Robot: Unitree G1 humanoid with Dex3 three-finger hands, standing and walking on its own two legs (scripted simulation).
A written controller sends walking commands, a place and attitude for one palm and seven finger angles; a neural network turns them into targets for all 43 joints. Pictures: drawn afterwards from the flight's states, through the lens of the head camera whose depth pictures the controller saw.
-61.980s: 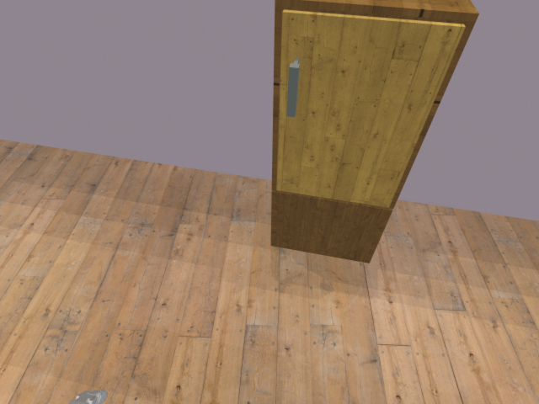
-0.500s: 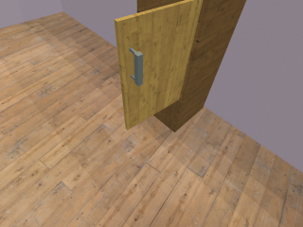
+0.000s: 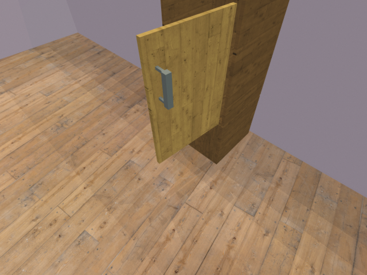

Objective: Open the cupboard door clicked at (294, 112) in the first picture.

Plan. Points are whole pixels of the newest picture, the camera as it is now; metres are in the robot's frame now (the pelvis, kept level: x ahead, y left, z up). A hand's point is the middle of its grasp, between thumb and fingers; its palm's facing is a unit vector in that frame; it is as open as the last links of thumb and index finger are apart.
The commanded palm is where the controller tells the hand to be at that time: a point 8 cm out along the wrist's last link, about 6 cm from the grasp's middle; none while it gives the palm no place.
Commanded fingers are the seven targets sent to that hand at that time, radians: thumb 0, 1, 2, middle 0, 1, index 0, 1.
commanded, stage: let the arm hang, fingers relaxed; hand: left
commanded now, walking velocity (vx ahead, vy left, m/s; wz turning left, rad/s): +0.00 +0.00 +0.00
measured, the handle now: (163, 87) +0.65 +0.10 +0.04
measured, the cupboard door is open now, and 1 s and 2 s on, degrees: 84 84 84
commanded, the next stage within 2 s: look to check the result in 0.20 s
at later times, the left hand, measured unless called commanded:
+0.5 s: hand out of the picture +0.01 +0.17 -0.17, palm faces +0.03 -0.98 -0.22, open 7.4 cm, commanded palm none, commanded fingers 0.00 0.90 0.90 -0.20 -0.30 -0.20 -0.30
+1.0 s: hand out of the picture +0.06 +0.18 -0.16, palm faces +0.01 -0.97 -0.26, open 7.4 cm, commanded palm none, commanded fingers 0.00 0.90 0.90 -0.20 -0.30 -0.20 -0.30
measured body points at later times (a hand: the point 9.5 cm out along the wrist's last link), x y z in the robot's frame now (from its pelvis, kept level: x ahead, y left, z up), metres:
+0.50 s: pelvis +0.01 -0.01 +0.00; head +0.03 -0.02 +0.45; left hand +0.01 +0.22 -0.15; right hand +0.00 -0.23 -0.17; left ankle +0.04 +0.10 -0.74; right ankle +0.01 -0.11 -0.74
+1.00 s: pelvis +0.03 -0.02 +0.00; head +0.04 -0.03 +0.45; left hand +0.06 +0.23 -0.14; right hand +0.05 -0.26 -0.16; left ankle +0.04 +0.10 -0.74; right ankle +0.01 -0.11 -0.74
